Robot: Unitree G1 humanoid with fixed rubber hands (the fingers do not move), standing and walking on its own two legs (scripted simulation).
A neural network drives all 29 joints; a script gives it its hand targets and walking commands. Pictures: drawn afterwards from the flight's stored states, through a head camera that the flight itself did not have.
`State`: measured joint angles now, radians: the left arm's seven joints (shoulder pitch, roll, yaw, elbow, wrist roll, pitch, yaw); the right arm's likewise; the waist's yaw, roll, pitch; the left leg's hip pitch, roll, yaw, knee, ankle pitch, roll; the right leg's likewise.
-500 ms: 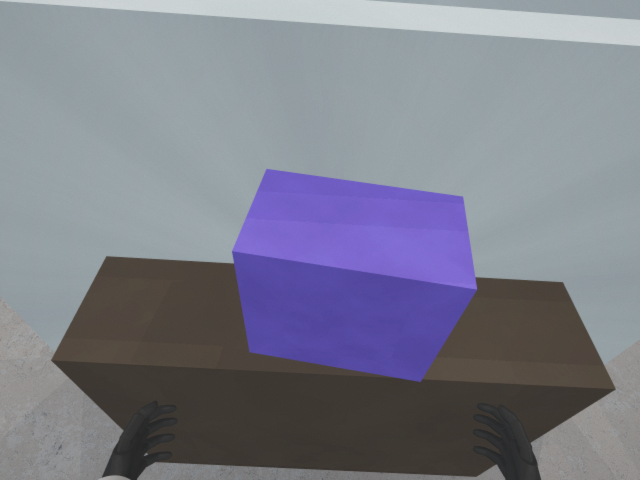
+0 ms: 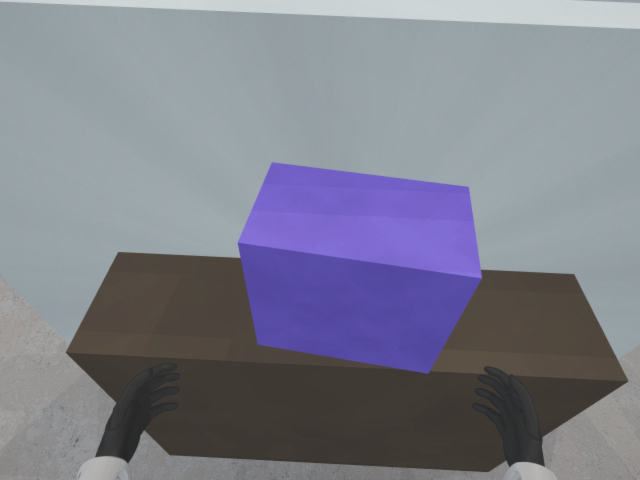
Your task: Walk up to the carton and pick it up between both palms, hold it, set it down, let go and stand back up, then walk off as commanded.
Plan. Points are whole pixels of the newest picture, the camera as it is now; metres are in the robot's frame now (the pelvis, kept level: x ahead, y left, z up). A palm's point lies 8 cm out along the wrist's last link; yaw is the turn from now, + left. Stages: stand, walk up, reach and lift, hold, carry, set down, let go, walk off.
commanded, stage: reach and lift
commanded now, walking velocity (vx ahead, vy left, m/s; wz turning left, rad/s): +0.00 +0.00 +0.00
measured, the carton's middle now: (353, 272) +0.42 -0.05 +0.00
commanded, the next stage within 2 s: none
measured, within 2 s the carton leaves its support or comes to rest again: neither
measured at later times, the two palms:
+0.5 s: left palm (151, 334) +0.31 +0.22 +0.02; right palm (529, 364) +0.27 -0.26 +0.02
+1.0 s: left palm (161, 276) +0.36 +0.21 +0.07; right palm (539, 306) +0.33 -0.27 +0.07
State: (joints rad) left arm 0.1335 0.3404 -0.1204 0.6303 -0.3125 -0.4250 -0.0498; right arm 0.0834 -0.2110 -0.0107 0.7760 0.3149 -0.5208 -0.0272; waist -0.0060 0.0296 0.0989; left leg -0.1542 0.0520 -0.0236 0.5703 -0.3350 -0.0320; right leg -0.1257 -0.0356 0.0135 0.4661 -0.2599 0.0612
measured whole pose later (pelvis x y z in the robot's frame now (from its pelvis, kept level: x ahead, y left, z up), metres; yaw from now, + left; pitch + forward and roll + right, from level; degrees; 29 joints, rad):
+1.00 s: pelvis -0.01 -0.02 +0.01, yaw -1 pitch +3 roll -1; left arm -0.47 0.41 -0.02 0.70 -0.34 0.06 -0.06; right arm -0.40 -0.35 0.03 0.66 0.42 -0.03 -0.11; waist -0.04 0.02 -0.01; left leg -0.27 0.07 -0.02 0.46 -0.25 -0.05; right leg -0.25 -0.02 0.02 0.38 -0.18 0.04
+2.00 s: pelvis -0.03 -0.02 +0.00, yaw -1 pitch +15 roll -1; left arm -1.10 0.47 -0.20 1.36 -0.43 -0.01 -0.04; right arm -0.98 -0.36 0.09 1.16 0.43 0.05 -0.07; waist -0.07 -0.01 -0.16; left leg -0.56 0.07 -0.02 0.50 -0.20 -0.06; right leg -0.55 -0.02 0.02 0.43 -0.14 0.04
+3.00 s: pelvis -0.04 -0.01 -0.04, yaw -2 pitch +26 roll -1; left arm -1.08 0.31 -0.20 1.54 -0.42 -0.35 0.00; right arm -0.96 -0.27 0.10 1.29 0.41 -0.26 -0.08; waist -0.05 0.02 -0.26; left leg -0.95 0.06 -0.02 0.79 -0.30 -0.05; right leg -0.95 -0.02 0.04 0.74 -0.25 0.05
